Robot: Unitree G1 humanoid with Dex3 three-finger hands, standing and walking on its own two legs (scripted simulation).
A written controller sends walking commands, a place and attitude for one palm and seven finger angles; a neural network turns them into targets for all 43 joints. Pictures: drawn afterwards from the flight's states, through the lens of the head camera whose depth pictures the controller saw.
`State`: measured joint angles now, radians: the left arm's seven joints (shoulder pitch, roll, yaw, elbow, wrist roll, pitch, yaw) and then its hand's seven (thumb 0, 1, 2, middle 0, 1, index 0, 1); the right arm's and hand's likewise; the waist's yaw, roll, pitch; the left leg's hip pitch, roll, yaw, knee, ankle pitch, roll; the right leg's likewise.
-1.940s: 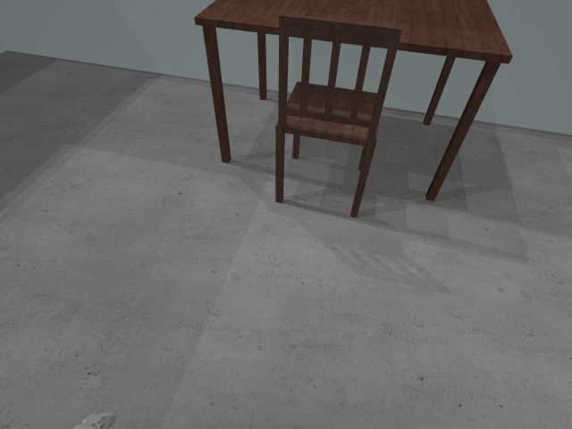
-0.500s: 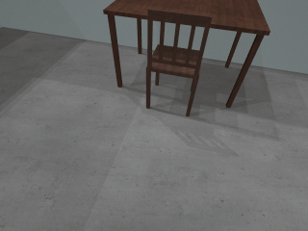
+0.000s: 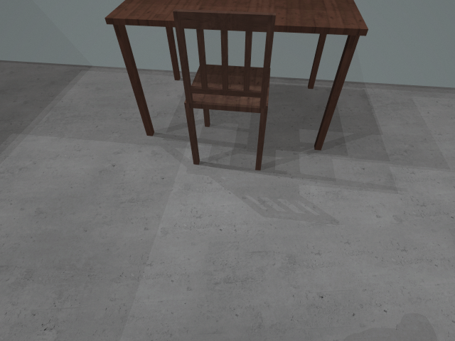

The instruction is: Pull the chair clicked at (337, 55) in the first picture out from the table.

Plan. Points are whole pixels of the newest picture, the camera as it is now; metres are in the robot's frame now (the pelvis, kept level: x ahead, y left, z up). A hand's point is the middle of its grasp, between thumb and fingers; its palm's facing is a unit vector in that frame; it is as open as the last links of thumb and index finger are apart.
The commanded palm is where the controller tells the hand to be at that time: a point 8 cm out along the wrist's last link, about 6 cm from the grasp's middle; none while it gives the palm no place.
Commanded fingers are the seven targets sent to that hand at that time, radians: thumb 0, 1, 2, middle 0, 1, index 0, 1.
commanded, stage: walk to a spot facing it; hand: left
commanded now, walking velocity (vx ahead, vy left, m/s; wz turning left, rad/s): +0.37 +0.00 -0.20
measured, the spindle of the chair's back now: (224, 61) +1.18 +0.09 -0.09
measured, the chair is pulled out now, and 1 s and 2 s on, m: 0.00 0.00 0.00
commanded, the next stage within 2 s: turn to face it in 0.82 s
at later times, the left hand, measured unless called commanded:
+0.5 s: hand out of the picture +0.15 +0.21 -0.18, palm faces -0.03 -0.99 -0.15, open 7.4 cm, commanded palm none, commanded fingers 0.00 0.90 0.90 -0.20 -0.30 -0.20 -0.30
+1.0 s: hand (202, 180) +0.58 +0.12 -0.17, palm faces -0.40 -0.90 -0.17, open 7.4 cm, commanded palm none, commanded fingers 0.00 0.90 0.90 -0.20 -0.30 -0.20 -0.30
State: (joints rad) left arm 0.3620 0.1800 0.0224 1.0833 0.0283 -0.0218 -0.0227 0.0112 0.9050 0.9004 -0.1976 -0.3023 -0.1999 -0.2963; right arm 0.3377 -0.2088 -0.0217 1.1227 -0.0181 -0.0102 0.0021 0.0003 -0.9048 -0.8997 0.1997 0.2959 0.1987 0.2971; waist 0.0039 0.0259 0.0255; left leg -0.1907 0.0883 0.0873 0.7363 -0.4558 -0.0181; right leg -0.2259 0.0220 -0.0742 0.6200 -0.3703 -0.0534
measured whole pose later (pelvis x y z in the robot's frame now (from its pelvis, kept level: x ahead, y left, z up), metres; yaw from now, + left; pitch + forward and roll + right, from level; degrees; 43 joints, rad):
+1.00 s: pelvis +0.41 +0.00 -0.01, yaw -21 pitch -1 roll +0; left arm 0.12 0.18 0.06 0.94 0.04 0.00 -0.02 0.01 0.91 0.90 -0.19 -0.30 -0.20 -0.30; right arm 0.45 -0.12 -0.03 1.10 -0.02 -0.04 -0.02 0.00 -0.91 -0.90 0.20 0.30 0.20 0.30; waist -0.06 -0.02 0.11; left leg -0.02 0.11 0.39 0.62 -0.50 0.00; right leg -0.43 -0.02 -0.16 0.61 -0.11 -0.05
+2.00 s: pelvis +0.47 -0.02 +0.02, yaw -7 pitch -1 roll +1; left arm 0.37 0.12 0.03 1.07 0.03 -0.03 0.02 0.01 0.90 0.90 -0.20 -0.30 -0.20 -0.30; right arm 0.25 -0.20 -0.06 1.05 -0.03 0.03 0.02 0.00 -0.91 -0.90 0.20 0.30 0.20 0.30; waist 0.01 0.01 -0.01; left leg -0.45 0.03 0.04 0.98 -0.32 0.01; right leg -0.09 -0.03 -0.09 0.37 -0.26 -0.02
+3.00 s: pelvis +0.70 -0.05 +0.01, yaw -8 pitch -1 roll +0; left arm 0.14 0.15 0.04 1.03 0.03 0.00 0.04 -0.01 0.93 0.90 -0.20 -0.30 -0.20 -0.30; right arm 0.22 -0.15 -0.05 1.07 -0.01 0.04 -0.03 0.00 -0.92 -0.90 0.20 0.30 0.19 0.30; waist -0.01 0.03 0.08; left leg -0.36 0.04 0.05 0.81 -0.45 -0.04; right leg -0.29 -0.03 -0.14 0.48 -0.17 -0.05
